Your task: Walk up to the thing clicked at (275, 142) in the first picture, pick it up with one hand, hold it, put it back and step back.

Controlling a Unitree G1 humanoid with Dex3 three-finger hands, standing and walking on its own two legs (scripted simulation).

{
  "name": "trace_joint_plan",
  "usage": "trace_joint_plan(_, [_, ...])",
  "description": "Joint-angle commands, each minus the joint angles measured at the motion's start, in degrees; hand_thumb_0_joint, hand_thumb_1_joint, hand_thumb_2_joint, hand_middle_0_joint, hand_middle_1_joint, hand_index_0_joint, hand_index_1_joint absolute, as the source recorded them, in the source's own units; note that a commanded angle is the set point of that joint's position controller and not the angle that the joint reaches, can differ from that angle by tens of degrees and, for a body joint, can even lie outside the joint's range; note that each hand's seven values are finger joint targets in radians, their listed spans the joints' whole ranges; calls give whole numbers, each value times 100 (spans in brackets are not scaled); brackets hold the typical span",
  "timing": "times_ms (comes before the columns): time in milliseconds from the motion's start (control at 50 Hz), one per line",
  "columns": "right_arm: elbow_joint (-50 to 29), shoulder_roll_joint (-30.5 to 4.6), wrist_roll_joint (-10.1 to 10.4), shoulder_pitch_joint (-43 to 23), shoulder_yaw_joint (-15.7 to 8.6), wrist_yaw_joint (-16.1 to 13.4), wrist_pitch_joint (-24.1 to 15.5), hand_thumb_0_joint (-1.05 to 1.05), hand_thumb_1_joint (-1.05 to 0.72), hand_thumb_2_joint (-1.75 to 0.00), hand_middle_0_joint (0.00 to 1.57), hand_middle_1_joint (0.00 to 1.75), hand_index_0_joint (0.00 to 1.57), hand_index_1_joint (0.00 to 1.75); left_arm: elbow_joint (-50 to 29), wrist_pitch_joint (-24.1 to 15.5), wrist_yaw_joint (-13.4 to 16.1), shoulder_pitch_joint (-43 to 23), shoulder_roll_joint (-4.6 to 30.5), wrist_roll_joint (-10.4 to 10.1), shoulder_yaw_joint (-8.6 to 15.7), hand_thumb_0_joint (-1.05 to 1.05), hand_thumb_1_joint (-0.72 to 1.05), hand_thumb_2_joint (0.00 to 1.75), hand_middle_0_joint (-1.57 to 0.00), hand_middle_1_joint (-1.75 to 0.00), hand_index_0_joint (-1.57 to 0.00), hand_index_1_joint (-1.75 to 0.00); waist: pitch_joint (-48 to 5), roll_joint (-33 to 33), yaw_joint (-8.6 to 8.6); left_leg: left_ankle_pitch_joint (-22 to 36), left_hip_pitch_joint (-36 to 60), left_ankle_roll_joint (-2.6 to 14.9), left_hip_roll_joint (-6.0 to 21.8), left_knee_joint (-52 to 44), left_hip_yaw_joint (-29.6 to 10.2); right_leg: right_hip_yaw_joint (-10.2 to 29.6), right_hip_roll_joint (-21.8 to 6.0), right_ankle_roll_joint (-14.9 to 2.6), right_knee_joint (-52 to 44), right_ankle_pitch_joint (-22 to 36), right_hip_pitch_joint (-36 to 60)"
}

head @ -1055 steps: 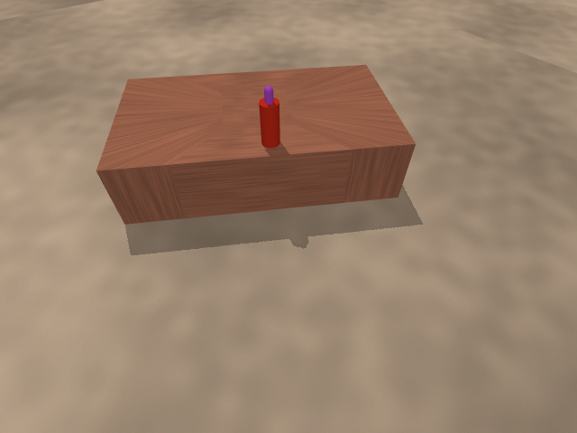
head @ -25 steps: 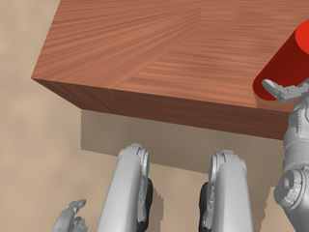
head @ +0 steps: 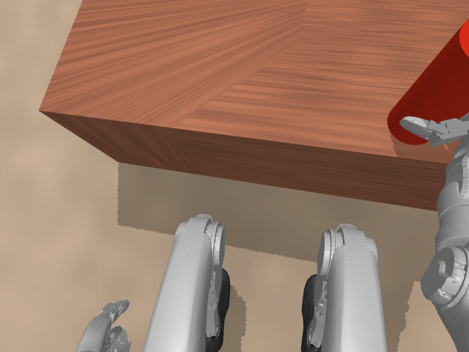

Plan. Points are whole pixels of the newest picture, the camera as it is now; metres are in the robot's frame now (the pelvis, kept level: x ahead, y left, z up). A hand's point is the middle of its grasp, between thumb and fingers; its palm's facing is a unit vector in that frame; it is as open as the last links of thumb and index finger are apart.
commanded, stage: open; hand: right
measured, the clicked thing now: (461, 77) +0.50 -0.26 +0.05
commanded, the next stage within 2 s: withdraw in 0.20 s
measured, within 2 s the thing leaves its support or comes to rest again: neither
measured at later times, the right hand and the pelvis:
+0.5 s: hand (457, 91) +0.50 -0.27 +0.02, palm faces +0.30 +0.95 -0.02, open 16.5 cm; pelvis +0.00 +0.00 +0.00, yaw +0 degrees
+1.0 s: hand out of the picture +0.47 -0.35 +0.13, palm faces +0.32 +0.89 -0.32, open 17.2 cm; pelvis +0.02 -0.01 +0.15, yaw +0 degrees
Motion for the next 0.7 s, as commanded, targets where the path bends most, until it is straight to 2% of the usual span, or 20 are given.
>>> trace_joint_plan(0, [-1321,-1524,47,-2103,-42,38,-437,0,58,-32,66,53,68,53,-299,-38,76,890,1156,-16,398,0,91,90,-20,-30,-21,-30,-3698,-791,-19,799,1987,207,-160,-1565,132,-241,173,-253,-1399,479,2571])
trace_joint_plan(20, [-1264,-1390,55,-2147,49,63,-430,0,56,-32,64,51,66,52,-225,-43,77,935,1160,-8,408,0,91,90,-20,-31,-21,-30,-3713,-830,57,850,1967,199,-165,-1562,131,-226,171,-254,-1361,514,2597])
trace_joint_plan(40, [-1246,-1478,74,-2061,-78,64,-409,0,57,-30,63,50,65,50,-234,-50,78,973,1184,-17,405,0,90,90,-21,-31,-21,-30,-3748,-807,24,949,1942,201,-165,-1505,170,-188,170,-241,-1397,636,2684])
trace_joint_plan(100, [-1381,-1651,68,-1914,-171,56,-346,0,56,-26,50,42,52,42,-333,-23,79,963,1190,-31,405,0,90,90,-20,-30,-21,-30,-3881,-787,-73,1205,2186,196,-158,-1505,139,-225,159,-246,-1345,898,2714])
trace_joint_plan(120, [-1302,-1492,68,-1917,-77,68,-327,0,59,-24,47,38,48,39,-314,-12,72,956,1172,-29,412,0,90,91,-20,-30,-21,-30,-3816,-781,-19,1262,2133,197,-158,-1473,156,-209,152,-238,-1335,971,2716])
trace_joint_plan(180, [-1354,-1420,110,-1994,-32,83,-304,0,58,-22,42,35,43,35,-320,-15,69,934,1162,-44,423,0,90,91,-20,-30,-20,-30,-3744,-775,4,1200,2129,197,-155,-1522,134,-213,158,-244,-1320,876,2608])
trace_joint_plan(220, [-1456,-1566,68,-1901,-122,65,-302,0,57,-19,34,29,35,29,-319,-7,60,962,1169,-29,432,0,89,91,-21,-30,-20,-31,-3706,-747,-57,1114,2096,196,-166,-1547,140,-225,141,-247,-1336,791,2612])
trace_joint_plan(240, [-1492,-1484,63,-2030,-15,62,-305,0,56,-19,32,28,33,28,-317,-3,62,913,1155,-32,434,0,90,91,-21,-30,-20,-31,-3671,-848,-34,999,2033,204,-163,-1566,119,-241,154,-248,-1348,668,2592])
trace_joint_plan(300, [-1385,-1406,91,-1939,-39,53,-301,0,52,-22,21,25,22,25,-271,-13,62,956,1187,-29,441,0,92,88,-20,-30,-21,-29,-3615,-863,-13,1044,1904,208,-159,-1490,178,-180,158,-232,-1384,732,2693])
trace_joint_plan(380, [-1826,-1896,60,-2234,-213,41,-333,0,53,-13,13,15,13,14,-327,12,83,944,1234,-39,438,0,91,89,-20,-30,-20,-30,-3945,-1091,-104,1100,1983,226,-147,-1468,162,-190,152,-211,-1422,835,2999])
trace_joint_plan(400, [-1884,-1906,46,-2301,-157,62,-295,0,54,-11,10,12,11,12,-333,23,92,955,1292,-40,502,0,91,89,-20,-30,-20,-30,-4111,-1132,-63,996,2157,217,-146,-1550,135,-198,158,-213,-1468,703,2985])
trace_joint_plan(440, [-2096,-2320,60,-2279,-452,30,-236,0,55,-7,7,8,8,8,-395,45,124,959,1284,-81,469,0,91,89,-20,-30,-20,-30,-4302,-1014,-183,1005,2414,197,-153,-1678,111,-222,146,-228,-1564,717,3111])
trace_joint_plan(480, [-2344,-2617,66,-2443,-561,26,-132,0,57,-5,6,7,7,7,-425,90,165,1004,1336,-109,494,0,91,89,-20,-29,-20,-29,-4636,-1180,-224,1142,2827,177,-149,-1814,58,-252,149,-222,-1684,846,3308])
trace_joint_plan(500, [-2154,-2587,89,-2147,-615,55,-3,0,58,-5,6,7,7,7,-448,96,191,974,1336,-154,496,0,91,89,-20,-29,-20,-29,-4550,-1021,-236,1135,2849,163,-165,-1919,82,-235,139,-230,-1769,860,3404])
trace_joint_plan(540, [-2155,-2677,88,-2245,-591,117,162,0,57,-4,6,6,6,6,-439,128,228,1051,1331,-196,508,0,91,89,-20,-29,-20,-29,-4481,-1032,-143,1205,3069,146,-177,-2126,38,-233,130,-240,-1911,899,3408])
trace_joint_plan(560, [-1873,-2612,123,-1893,-634,172,269,0,59,-4,5,6,6,5,-441,129,251,1024,1326,-240,494,0,91,89,-20,-29,-20,-29,-4304,-900,-188,1188,3063,153,-177,-2204,66,-215,124,-240,-2017,913,3464])
trace_joint_plan(580, [-1852,-2696,123,-1917,-635,237,340,0,59,-4,6,5,6,5,-434,121,274,1059,1325,-266,488,0,91,89,-20,-30,-20,-29,-4154,-864,-108,1151,2997,147,-194,-2295,79,-190,116,-248,-2079,880,3468])
trace_joint_plan(600, [-1842,-2749,158,-1926,-646,297,397,0,60,-4,5,5,6,5,-437,118,290,1037,1331,-293,485,0,90,89,-20,-29,-20,-29,-4001,-905,-138,1084,2983,160,-191,-2397,55,-201,122,-258,-2157,815,3465])
trace_joint_plan(640, [-1528,-2537,183,-1698,-467,476,551,0,59,-4,5,5,6,5,-424,88,321,1104,1339,-343,496,0,90,89,-20,-30,-20,-30,-3776,-700,24,1077,3056,148,-203,-2609,91,-163,109,-280,-2311,793,3561])
trace_joint_plan(680, [-1439,-2557,292,-1469,-495,641,631,0,58,-4,5,5,6,5,-432,40,327,1066,1303,-390,465,0,90,88,-20,-30,-20,-30,-3485,-629,-15,1093,3141,152,-203,-2766,70,-158,106,-312,-2393,805,3471])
